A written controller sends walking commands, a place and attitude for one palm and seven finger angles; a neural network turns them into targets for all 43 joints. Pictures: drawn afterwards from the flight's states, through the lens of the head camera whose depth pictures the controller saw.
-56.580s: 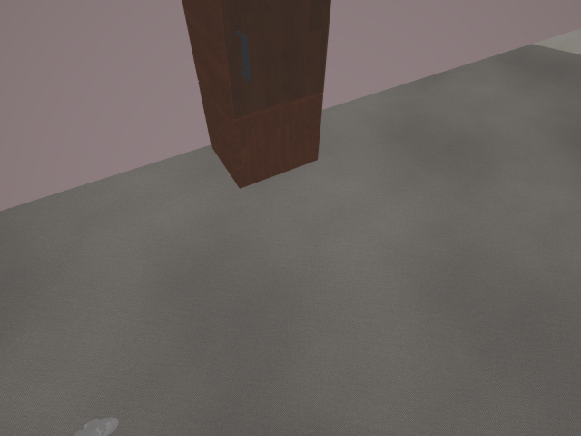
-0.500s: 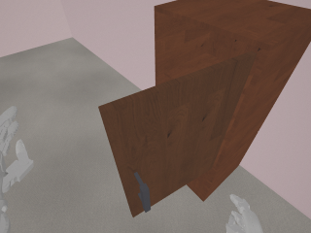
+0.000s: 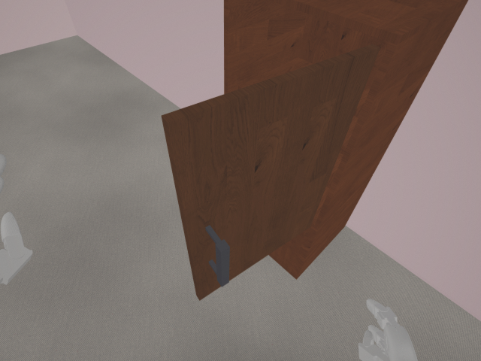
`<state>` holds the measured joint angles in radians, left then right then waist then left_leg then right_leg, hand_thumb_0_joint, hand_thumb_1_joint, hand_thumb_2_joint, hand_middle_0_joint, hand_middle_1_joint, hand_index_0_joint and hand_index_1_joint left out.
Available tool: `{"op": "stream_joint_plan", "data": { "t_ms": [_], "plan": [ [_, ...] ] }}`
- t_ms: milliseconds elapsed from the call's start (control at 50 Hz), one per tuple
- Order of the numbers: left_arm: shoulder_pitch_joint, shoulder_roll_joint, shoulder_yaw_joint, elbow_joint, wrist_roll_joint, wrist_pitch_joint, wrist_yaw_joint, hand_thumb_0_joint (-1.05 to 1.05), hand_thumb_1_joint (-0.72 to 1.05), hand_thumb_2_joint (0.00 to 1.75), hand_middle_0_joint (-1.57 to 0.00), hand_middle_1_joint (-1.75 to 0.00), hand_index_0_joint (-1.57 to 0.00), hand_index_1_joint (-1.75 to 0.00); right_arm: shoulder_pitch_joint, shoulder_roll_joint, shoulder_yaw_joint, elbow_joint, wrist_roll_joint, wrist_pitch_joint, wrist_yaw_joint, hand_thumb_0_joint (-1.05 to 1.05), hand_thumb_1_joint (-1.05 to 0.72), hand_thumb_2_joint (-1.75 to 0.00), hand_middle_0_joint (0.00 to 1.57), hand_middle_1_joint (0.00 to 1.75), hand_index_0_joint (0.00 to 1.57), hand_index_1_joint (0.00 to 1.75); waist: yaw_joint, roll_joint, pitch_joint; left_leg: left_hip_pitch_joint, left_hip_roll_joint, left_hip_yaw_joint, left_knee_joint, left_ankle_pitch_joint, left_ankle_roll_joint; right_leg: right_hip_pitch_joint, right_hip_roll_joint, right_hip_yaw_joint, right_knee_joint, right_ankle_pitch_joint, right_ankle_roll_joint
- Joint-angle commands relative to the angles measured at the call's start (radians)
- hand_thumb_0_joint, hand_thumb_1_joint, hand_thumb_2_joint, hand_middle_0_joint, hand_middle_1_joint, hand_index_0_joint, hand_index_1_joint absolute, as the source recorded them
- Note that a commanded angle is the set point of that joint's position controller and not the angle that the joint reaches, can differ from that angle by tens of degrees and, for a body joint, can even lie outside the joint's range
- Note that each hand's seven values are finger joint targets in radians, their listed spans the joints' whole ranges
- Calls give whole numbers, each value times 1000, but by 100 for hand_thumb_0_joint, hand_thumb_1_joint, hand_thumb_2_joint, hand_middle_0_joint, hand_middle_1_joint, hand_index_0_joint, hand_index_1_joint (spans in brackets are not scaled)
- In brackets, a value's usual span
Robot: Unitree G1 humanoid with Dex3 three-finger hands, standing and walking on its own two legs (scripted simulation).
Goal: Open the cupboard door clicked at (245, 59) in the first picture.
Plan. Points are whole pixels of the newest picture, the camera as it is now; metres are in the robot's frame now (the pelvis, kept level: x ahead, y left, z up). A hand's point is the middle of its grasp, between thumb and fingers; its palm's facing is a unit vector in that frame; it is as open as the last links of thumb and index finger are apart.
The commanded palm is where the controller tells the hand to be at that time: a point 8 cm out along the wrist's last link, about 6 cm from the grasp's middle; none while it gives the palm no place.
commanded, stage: step back with the hand held close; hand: left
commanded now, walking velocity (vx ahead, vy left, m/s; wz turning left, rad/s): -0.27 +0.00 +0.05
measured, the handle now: (217, 257) +0.34 +0.07 -0.08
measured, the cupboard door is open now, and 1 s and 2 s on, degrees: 81 81 81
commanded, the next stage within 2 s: stop stepping back and stand still in 0.56 s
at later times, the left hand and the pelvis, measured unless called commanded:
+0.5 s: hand out of the picture +0.10 +0.26 +0.17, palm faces +0.54 -0.65 -0.53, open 7.4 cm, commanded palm +0.01 +0.30 +0.19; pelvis -0.08 -0.02 -0.03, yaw +9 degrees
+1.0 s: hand out of the picture -0.13 +0.27 +0.21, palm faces +0.73 -0.57 -0.37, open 7.4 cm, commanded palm -0.16 +0.28 +0.19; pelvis -0.24 -0.04 +0.00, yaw +11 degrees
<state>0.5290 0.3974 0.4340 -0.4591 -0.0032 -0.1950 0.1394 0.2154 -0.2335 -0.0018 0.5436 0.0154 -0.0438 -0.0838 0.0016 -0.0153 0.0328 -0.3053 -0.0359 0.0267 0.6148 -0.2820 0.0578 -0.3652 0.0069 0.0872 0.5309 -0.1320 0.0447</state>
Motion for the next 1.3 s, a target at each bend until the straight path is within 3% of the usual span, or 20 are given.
{"op": "stream_joint_plan", "data": {
  "t_ms": [0,240,400,480,540,600,660,700,740,800,820,840,860,900,940,1020,1080,1120,1200,1280],
  "plan": [
    [-121,190,136,-226,21,-88,31,0,90,90,-20,-30,-20,-30,-100,-143,-57,-160,-4,-77,-16,0,-90,-90,20,30,20,30,-4,99,-53,-531,133,-140,-292,-486,63,421,14,42,103,-23,-24],
    [-132,187,157,-226,7,-110,35,0,90,90,-20,-30,-20,-30,-66,-125,-54,-134,-10,-107,-4,0,-90,-90,20,30,20,30,-17,-11,-45,-478,81,-98,-139,-487,25,217,-40,139,61,-151,-58],
    [-65,231,260,-267,12,-141,44,0,90,90,-20,-30,-20,-30,-96,-127,-74,-144,-6,-125,0,0,-90,-90,20,30,20,30,-2,184,-129,-674,229,-201,-260,-576,97,398,68,45,438,25,-30],
    [-25,226,274,-278,-3,-148,31,0,90,90,-20,-30,-20,-30,-62,-105,-88,-128,-11,-145,11,0,-90,-90,20,30,20,30,-22,-66,-131,-468,92,-16,40,-537,15,131,-52,293,169,39,-93],
    [-72,221,215,-303,-17,-116,30,0,90,90,-20,-30,-20,-30,-24,-86,-83,-64,-27,-113,27,0,-90,-90,20,30,20,30,-50,-229,-143,-77,7,-4,255,-355,-48,-272,-172,409,-138,-310,-144],
    [-155,253,206,-352,-27,-138,29,0,90,90,-20,-30,-20,-30,17,-102,-82,-36,-18,-90,28,0,-90,-90,20,30,20,30,-86,-139,-130,213,41,-41,220,-251,-30,-557,-103,221,-126,-501,-86],
    [-138,230,244,-420,-37,-137,40,0,90,90,-20,-30,-20,-30,-63,-122,-95,-81,-43,-135,2,0,-90,-90,20,30,20,30,-23,434,-246,-502,471,-401,-494,-619,102,40,201,-109,1041,-536,-4],
    [-223,328,300,-476,-37,-163,36,0,90,90,-20,-30,-20,-30,-70,-83,-122,-60,-25,-171,18,0,-90,-90,20,30,20,30,19,233,-262,-344,385,-108,-367,-331,27,29,136,-98,1113,-420,2],
    [-43,204,237,-278,-57,-111,40,0,90,90,-20,-30,-20,-30,-131,-87,-113,-76,9,-182,43,0,-90,-90,20,30,20,30,38,336,-186,-216,360,74,-337,-399,-33,-31,69,-180,864,-441,-22],
    [-39,251,266,-197,-82,-86,47,0,90,90,-20,-30,-20,-30,-107,-70,-94,-87,3,-161,25,0,-90,-90,20,30,20,30,23,265,-94,-191,344,172,-310,-418,-111,77,42,-200,256,-570,-84],
    [-92,263,247,-219,-76,-96,37,0,90,90,-20,-30,-20,-30,-96,-66,-86,-87,6,-155,25,0,-90,-90,20,30,20,30,19,73,-57,-103,234,249,-48,-362,-144,-47,-32,-45,-36,-591,-136],
    [-135,324,254,-237,-54,-109,31,0,90,90,-20,-30,-20,-30,-93,-74,-96,-77,6,-152,32,0,-90,-90,20,30,20,30,28,-353,25,-57,107,174,484,-261,-135,-394,-236,442,-368,-814,-218],
    [-241,405,264,-237,-39,-104,35,0,90,90,-20,-30,-20,-30,-71,-113,-90,-22,-16,-159,45,0,-90,-90,20,30,20,30,4,-458,59,-186,84,-34,819,-183,-119,-556,-378,716,-528,-875,-282],
    [-397,281,98,-229,-33,-67,-7,0,90,90,-20,-30,-20,-30,-40,-90,-55,-34,-14,-152,37,0,-90,-90,20,30,20,30,-8,-306,2,-243,44,-70,813,-91,-119,-369,-229,617,-418,-869,-216],
    [-362,179,34,-93,-20,-57,13,0,90,90,-20,-30,-20,-30,-68,-81,-33,-17,-18,-167,-2,0,-90,-90,20,30,20,30,-19,-107,96,-183,80,-31,468,-113,-79,-214,-210,383,-309,-485,-178],
    [-391,137,-27,-106,15,-44,41,0,90,90,-20,-30,-20,-30,-42,-81,-22,-7,-26,-179,-15,0,-90,-90,20,30,20,30,-20,-104,-45,161,33,72,-211,-133,-21,-12,-116,197,-163,-257,-115],
    [-352,198,51,-298,0,-89,52,0,90,90,-20,-30,-20,-30,-30,-114,-47,-81,-10,-178,-7,0,-90,-90,20,30,20,30,-11,310,-127,438,404,-302,-353,150,97,-320,34,-79,390,-356,-40],
    [-162,259,135,-303,-18,-110,39,0,90,90,-20,-30,-20,-30,-34,-73,-49,-56,-19,-178,11,0,-90,-90,20,30,20,30,-37,313,-135,382,465,-362,-358,253,167,-384,-21,-72,603,-361,-35],
    [19,235,157,-351,-4,-105,22,0,90,90,-20,-30,-20,-30,-62,-76,-49,-55,-12,-183,35,0,-90,-90,20,30,20,30,-9,261,-18,87,335,-32,-379,141,88,-161,-51,-169,403,-151,-32],
    [43,231,184,-215,-17,-102,36,0,90,90,-20,-30,-20,-30,-44,-97,-54,-60,-25,-158,0,0,-90,-90,20,30,20,30,-15,275,-32,-42,337,27,-370,-132,70,94,-12,-237,193,-211,-36]
  ]
}}
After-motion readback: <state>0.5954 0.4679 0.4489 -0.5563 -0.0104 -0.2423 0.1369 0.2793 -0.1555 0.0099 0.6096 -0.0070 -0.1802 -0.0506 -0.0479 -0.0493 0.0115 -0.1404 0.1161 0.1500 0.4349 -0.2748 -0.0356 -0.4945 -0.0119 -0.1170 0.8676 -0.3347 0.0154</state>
